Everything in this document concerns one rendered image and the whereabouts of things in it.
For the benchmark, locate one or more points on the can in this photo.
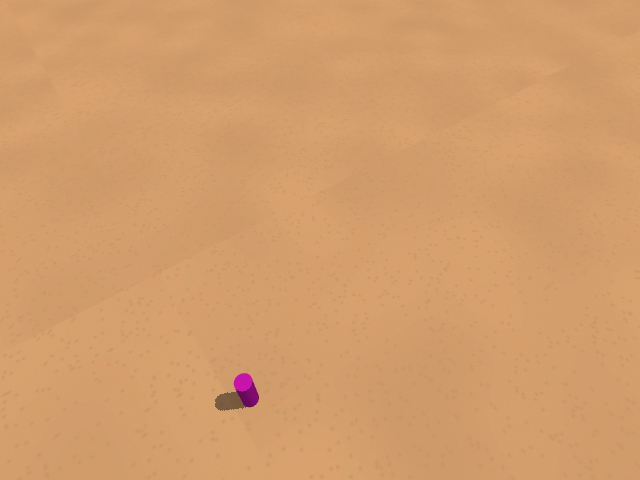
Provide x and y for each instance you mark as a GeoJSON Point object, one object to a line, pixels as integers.
{"type": "Point", "coordinates": [246, 389]}

